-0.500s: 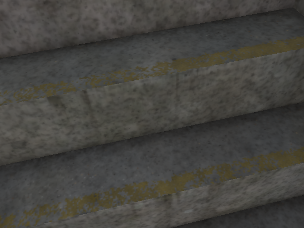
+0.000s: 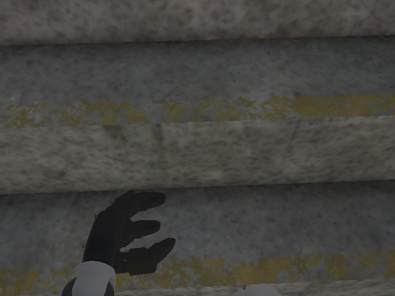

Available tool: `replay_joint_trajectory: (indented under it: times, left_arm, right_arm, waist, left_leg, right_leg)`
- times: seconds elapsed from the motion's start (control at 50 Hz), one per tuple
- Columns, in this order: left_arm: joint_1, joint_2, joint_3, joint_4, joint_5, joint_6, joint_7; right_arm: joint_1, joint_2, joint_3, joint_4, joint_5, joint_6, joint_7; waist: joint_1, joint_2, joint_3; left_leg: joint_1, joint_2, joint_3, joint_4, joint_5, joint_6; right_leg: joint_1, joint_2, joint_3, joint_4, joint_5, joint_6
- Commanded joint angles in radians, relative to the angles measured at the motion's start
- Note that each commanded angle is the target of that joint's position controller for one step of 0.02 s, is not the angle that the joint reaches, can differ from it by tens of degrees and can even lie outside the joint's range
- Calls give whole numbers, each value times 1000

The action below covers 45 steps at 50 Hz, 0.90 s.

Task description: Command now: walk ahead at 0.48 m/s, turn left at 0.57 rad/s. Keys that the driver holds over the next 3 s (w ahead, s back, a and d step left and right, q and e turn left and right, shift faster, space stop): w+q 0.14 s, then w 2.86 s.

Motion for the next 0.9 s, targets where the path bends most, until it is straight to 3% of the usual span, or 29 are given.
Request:
replay_joint_trajectory:
  times: [0.02,0.08,0.12,0.14,0.16,0.18,0.22,0.28,0.32,0.36,0.38,0.4,0.44,0.46,0.5,0.52,0.54,0.56,0.58,0.6,0.62,0.66,0.74,0.78,0.8,0.82,0.84,0.88,0.9]
  left_arm:
    - [-274,-10,-33,-215,-10,-5,-23]
    - [-193,-7,-35,-236,-2,18,-1]
    - [200,125,30,-160,-79,-3,5]
    - [138,174,62,-79,-124,-17,-14]
    - [195,154,77,33,-126,18,6]
    - [198,147,76,118,-93,34,34]
    - [-3,142,90,172,-14,42,32]
    - [-280,354,163,100,63,-8,21]
    - [-431,351,172,-45,-24,-25,-5]
    - [-277,323,162,-71,-78,0,55]
    - [-146,195,137,-93,-58,3,25]
    - [81,225,133,-174,-83,43,40]
    - [-162,120,68,-171,-101,-9,71]
    - [-80,170,80,-194,-108,-27,91]
    - [-575,179,29,-367,-50,-14,91]
    - [-435,189,6,-356,-70,-17,53]
    - [122,212,13,-183,-118,-4,-5]
    - [396,267,90,21,-161,48,-6]
    - [589,302,129,164,-124,73,2]
    - [474,244,123,220,-49,99,-7]
    - [250,189,99,256,-12,110,-15]
    - [341,176,105,286,78,89,-10]
    - [175,396,168,106,-62,105,55]
    - [100,524,212,-1,-104,66,100]
    - [-69,560,214,-130,-143,73,99]
    - [-85,496,196,-161,-181,85,104]
    - [-104,329,147,-156,-118,56,129]
    - [153,204,98,-171,-30,17,67]
    - [449,252,108,-72,-31,11,58]
  right_arm:
    - [339,-139,-59,36,-10,11,-47]
    - [131,-97,-60,-43,28,20,-12]
    - [-198,-179,-108,-184,24,7,18]
    - [-191,-87,-91,-217,3,16,69]
    - [-237,-153,-119,-241,-41,-9,79]
    - [-229,-122,-115,-217,-17,-14,69]
    - [-158,-172,-113,-297,21,-5,56]
    - [198,-243,-127,-330,71,108,38]
    - [266,-290,-83,-239,24,120,46]
    - [380,-210,-64,-102,-32,61,88]
    - [95,-164,-47,-98,-17,59,92]
    - [-200,-398,-94,-196,-41,15,61]
    - [-62,-160,-29,-85,-24,13,70]
    - [-100,-173,-10,-105,-82,-29,95]
    - [401,-152,-19,45,-99,-51,39]
    - [236,-227,-53,-34,-86,-35,14]
    - [-326,-289,-79,-249,-20,-4,-14]
    - [-385,-349,-96,-291,-17,3,-38]
    - [-407,-296,-106,-292,-32,-12,29]
    - [-332,-270,-101,-341,-29,-36,9]
    - [-153,-202,-92,-324,-4,-12,11]
    - [-152,-127,-55,-415,75,51,25]
    - [-253,-243,-9,-435,65,42,53]
    - [-77,-307,-12,-364,16,99,54]
    - [207,-409,-47,-267,-24,118,80]
    - [170,-425,-77,-184,17,119,77]
    - [-113,-368,-83,-313,39,126,4]
    - [-568,-251,-50,-438,-38,92,-33]
    - [-782,-234,-21,-468,-76,84,-41]
  waist:
    - [-55,27,-212]
    - [55,35,-360]
    - [324,-83,-568]
    - [258,-512,-642]
    - [212,-408,-358]
    - [161,-371,-6]
    - [-27,-84,198]
    - [-422,-246,-124]
    - [-418,14,-234]
    - [-449,159,-260]
    - [-136,453,-131]
    - [142,534,-191]
    - [-37,218,-63]
    - [43,184,-11]
    - [-241,283,-29]
    - [-83,96,-218]
    - [235,-96,-502]
    - [306,-292,-464]
    - [338,-616,-131]
    - [229,-407,239]
    - [-7,-291,348]
    - [-110,-246,208]
    - [-143,-209,-326]
    - [-153,-206,-491]
    - [-293,-28,-595]
    - [-252,579,-710]
    - [-130,590,-729]
    - [207,-50,-255]
    - [435,-382,-132]
  left_leg:
    - [861,331,-353,80,914,173]
    - [490,162,-152,115,1551,136]
    - [-76,73,-183,576,1405,-20]
    - [-687,-164,-21,1084,60,-131]
    - [-1009,-106,-18,1331,-260,-107]
    - [-932,-129,11,1518,-395,-8]
    - [-653,-157,99,1474,-633,52]
    - [-709,-129,200,1630,-931,-29]
    - [-511,-61,221,680,-508,-42]
    - [129,50,134,-302,475,178]
    - [399,88,37,-197,665,286]
    - [700,319,-396,291,1102,338]
    - [489,277,4,1,979,152]
    - [534,348,-3,33,1242,105]
    - [1042,260,-19,436,2204,34]
    - [1035,204,-12,665,2333,-55]
    - [591,183,-8,607,2031,-78]
    - [29,102,-83,798,1029,-47]
    - [-513,-202,59,1332,-249,-119]
    - [-629,-292,103,1628,-591,-32]
    - [-772,-342,95,1851,-776,-4]
    - [-1209,-352,248,1984,-917,-21]
    - [-669,-224,398,1212,-609,-25]
    - [-203,-241,390,576,-310,-33]
    - [368,-189,262,469,-205,156]
    - [899,104,-233,473,432,374]
    - [742,200,-522,637,700,321]
    - [-341,311,-565,875,382,63]
    - [-755,280,-413,891,200,-10]
  right_leg:
    - [-454,-58,60,-333,-18,-2]
    - [266,3,28,-771,-38,-24]
    - [1193,-92,316,-1478,383,-75]
    - [1698,-309,539,-1536,657,-120]
    - [1620,-153,239,-1621,743,22]
    - [1342,-85,43,-2059,825,39]
    - [1113,-70,-117,-2493,1215,118]
    - [1504,-236,-171,-1840,2690,126]
    - [1535,-175,-116,-1405,2770,100]
    - [1116,21,-152,-510,1938,113]
    - [436,211,-91,-282,239,153]
    - [-123,185,259,29,-59,125]
    - [-149,169,211,267,-131,32]
    - [-285,187,215,315,-258,27]
    - [-611,287,91,-160,-914,93]
    - [-313,225,119,-816,-714,72]
    - [526,28,122,-1597,238,40]
    - [1122,-62,245,-1888,719,-12]
    - [1452,-84,187,-2193,1243,17]
    - [1230,-185,194,-2704,1149,-68]
    - [1253,-165,11,-2707,1458,34]
    - [1728,-220,-167,-2191,2545,179]
    - [1557,-144,-151,-1733,3150,241]
    - [1439,-109,-120,-1489,3041,298]
    - [1025,57,-196,-1052,2962,508]
    - [271,197,71,-262,830,513]
    - [35,248,558,188,-222,360]
    - [301,-27,861,-29,-418,34]
    - [654,-40,600,-402,-187,15]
